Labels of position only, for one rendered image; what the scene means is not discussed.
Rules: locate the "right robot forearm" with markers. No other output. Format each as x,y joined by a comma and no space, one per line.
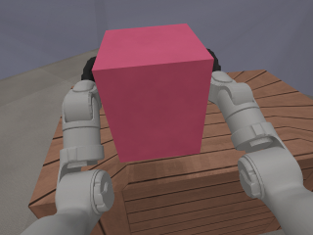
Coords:
248,126

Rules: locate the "right robot hand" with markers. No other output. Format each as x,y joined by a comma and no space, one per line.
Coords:
216,66

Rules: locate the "pedestal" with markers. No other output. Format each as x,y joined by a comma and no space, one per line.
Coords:
197,194

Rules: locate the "robot right upper arm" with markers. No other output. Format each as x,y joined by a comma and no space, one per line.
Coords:
272,176

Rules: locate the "carton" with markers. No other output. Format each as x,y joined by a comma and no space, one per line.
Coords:
154,82

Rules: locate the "robot left upper arm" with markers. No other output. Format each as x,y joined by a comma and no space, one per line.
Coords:
81,199

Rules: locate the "left robot hand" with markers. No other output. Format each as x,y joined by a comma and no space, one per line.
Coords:
87,71

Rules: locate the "left robot forearm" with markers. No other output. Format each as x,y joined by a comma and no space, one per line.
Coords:
81,129

